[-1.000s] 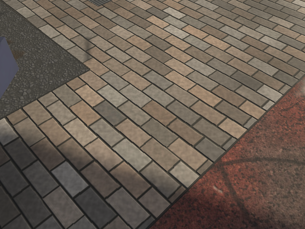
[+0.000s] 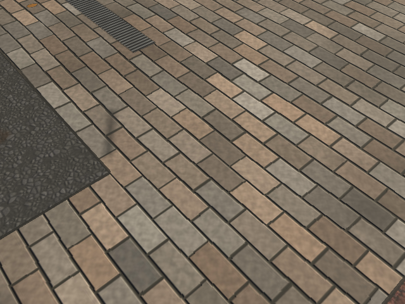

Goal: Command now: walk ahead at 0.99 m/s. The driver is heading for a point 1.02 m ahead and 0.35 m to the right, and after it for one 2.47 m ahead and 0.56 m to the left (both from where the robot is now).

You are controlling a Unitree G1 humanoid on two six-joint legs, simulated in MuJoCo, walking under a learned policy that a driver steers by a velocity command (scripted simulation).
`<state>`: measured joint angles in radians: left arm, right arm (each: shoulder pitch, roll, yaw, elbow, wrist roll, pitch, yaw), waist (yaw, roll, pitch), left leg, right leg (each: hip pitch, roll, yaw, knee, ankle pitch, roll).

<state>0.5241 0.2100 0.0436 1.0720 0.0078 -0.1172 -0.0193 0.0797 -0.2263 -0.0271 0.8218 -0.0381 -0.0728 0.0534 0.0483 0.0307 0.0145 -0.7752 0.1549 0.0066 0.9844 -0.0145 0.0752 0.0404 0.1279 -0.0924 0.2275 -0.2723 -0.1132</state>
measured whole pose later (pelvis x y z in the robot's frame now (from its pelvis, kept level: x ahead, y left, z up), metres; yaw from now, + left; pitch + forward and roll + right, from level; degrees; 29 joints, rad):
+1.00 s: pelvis +0.93 -0.12 -0.01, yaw -38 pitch +3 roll +1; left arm 0.47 0.30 0.09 0.87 0.00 -0.08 -0.01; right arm -0.07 -0.24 0.03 0.59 -0.04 -0.07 0.02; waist 0.14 0.00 0.03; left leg -0.71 0.11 -0.08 0.64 0.02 -0.04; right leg 0.06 0.17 0.24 0.30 -0.36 -0.17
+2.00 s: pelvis +1.18 -0.24 -0.01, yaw +0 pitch +0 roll -1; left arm 0.22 0.33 0.07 0.66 0.03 0.05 0.01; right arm 0.20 -0.31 -0.06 0.60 -0.02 0.08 0.03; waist 0.02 -0.05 0.06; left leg -0.29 -0.04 -0.02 0.61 -0.32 0.06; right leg -0.50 -0.09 -0.06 0.98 -0.45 0.07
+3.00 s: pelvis +1.17 -0.23 +0.00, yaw +53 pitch +0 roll -1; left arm 0.23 0.33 0.06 0.71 0.02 0.07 -0.01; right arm 0.16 -0.30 -0.05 0.63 -0.01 0.05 0.01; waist 0.02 -0.05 0.09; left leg -0.25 -0.05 -0.01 0.50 -0.25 0.07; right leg -0.50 -0.08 -0.05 1.10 -0.39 0.05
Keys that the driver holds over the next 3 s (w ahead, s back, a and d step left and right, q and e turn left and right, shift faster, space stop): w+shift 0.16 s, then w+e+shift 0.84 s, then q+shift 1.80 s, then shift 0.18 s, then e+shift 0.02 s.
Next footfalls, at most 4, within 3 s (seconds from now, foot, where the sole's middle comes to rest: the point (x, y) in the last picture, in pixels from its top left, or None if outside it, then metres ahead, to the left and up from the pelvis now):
0.20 left None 0.40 0.09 -0.77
0.66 right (246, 225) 0.80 -0.09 -0.77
1.08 left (261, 137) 1.26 -0.17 -0.77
1.50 right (315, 141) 1.25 -0.41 -0.77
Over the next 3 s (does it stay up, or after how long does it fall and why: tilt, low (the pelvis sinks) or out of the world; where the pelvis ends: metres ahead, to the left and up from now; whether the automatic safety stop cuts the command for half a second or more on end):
stays up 1.17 -0.23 0.00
